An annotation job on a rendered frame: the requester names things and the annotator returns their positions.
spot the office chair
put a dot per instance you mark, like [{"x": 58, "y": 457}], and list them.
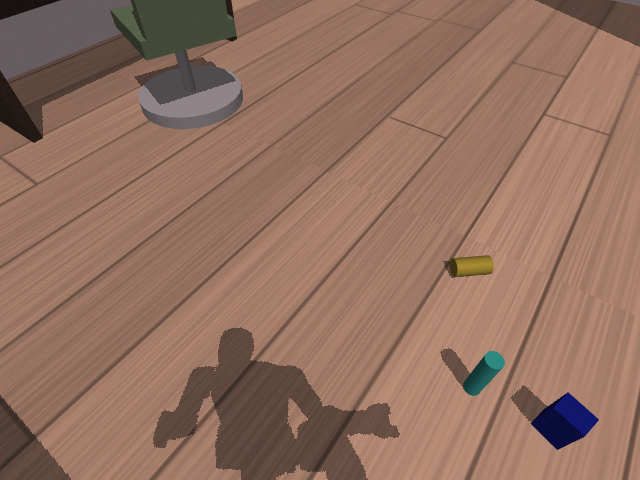
[{"x": 187, "y": 97}]

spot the desk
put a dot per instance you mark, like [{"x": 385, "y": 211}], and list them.
[{"x": 12, "y": 112}]

